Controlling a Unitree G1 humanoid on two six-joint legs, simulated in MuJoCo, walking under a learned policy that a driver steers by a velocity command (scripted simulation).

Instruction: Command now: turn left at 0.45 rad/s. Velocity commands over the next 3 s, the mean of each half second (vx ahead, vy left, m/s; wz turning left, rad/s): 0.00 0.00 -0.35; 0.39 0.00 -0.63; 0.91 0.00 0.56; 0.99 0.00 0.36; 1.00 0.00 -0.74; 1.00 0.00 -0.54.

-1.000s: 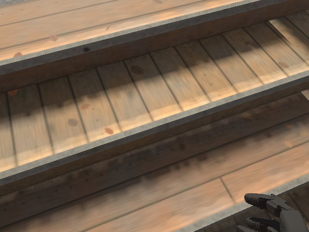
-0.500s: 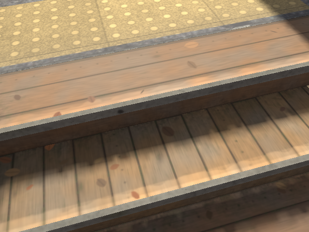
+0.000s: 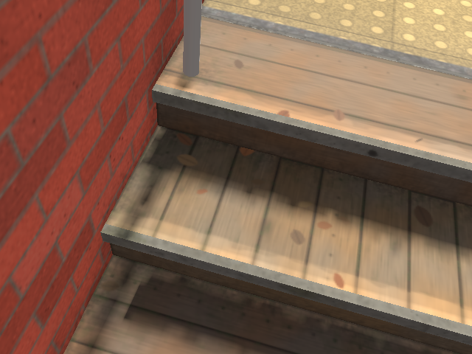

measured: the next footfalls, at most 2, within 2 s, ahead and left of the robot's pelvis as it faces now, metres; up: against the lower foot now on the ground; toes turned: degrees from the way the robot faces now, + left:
right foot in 0.42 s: +0.02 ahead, -0.18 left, +0.00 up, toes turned -12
left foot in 1.10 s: +0.28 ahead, +0.03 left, +0.15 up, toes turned -35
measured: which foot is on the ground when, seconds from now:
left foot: down 0.00-0.40, up 0.42-1.00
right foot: up 0.00-0.40, down 0.42-1.00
